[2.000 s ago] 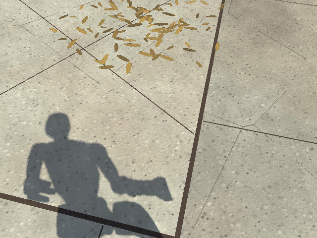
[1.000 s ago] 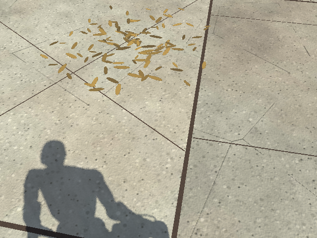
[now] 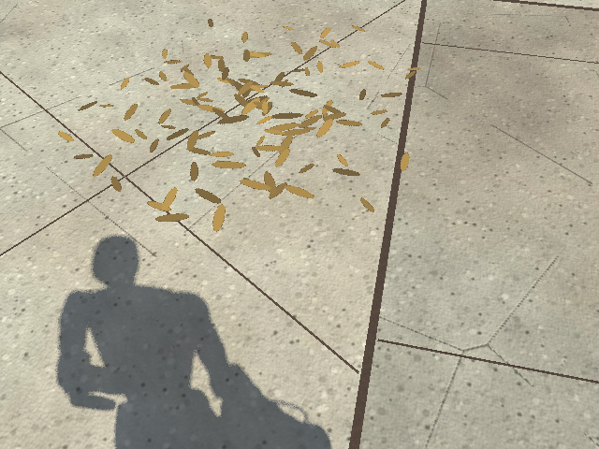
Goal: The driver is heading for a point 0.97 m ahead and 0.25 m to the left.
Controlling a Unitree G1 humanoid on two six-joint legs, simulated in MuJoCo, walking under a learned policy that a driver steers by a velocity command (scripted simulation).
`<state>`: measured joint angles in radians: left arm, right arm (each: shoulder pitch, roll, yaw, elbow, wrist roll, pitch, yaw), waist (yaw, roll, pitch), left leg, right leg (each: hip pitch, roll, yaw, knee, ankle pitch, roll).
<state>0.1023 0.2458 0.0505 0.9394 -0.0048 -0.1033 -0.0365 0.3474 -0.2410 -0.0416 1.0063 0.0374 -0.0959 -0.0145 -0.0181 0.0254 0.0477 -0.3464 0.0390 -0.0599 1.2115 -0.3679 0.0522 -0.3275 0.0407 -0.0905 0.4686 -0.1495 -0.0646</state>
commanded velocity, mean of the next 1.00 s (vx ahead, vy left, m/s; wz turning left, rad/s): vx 0.50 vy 0.00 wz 0.42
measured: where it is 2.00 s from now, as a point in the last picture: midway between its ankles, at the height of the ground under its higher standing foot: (196, 278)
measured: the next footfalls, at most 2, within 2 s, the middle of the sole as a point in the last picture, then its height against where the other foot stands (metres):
left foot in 0.42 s outside the picture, level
right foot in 0.92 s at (277, 337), level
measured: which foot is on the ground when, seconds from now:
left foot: up 0.00-0.40, down 0.42-0.92, up 0.94-1.00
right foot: down 0.00-0.44, up 0.46-0.90, down 0.92-1.00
